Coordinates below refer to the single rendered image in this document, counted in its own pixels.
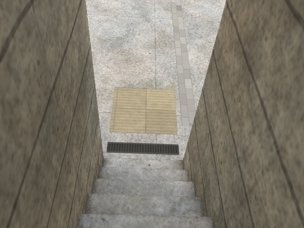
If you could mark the stairs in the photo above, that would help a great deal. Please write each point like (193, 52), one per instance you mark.
(143, 193)

